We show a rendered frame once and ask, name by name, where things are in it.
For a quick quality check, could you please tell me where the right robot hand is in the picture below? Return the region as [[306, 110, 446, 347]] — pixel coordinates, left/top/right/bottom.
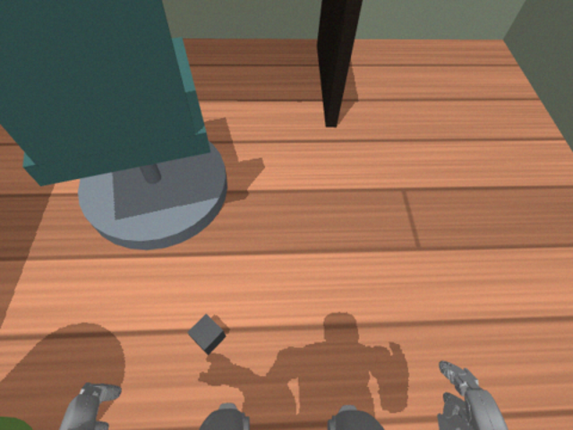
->
[[437, 361, 508, 430]]

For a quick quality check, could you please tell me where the cube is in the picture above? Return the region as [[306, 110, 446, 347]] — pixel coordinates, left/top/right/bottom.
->
[[187, 314, 226, 355]]

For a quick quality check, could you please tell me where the left robot hand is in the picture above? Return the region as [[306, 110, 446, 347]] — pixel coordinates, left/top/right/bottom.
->
[[59, 383, 122, 430]]

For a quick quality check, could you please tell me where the office chair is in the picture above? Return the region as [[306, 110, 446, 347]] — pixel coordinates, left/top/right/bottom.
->
[[0, 0, 227, 250]]

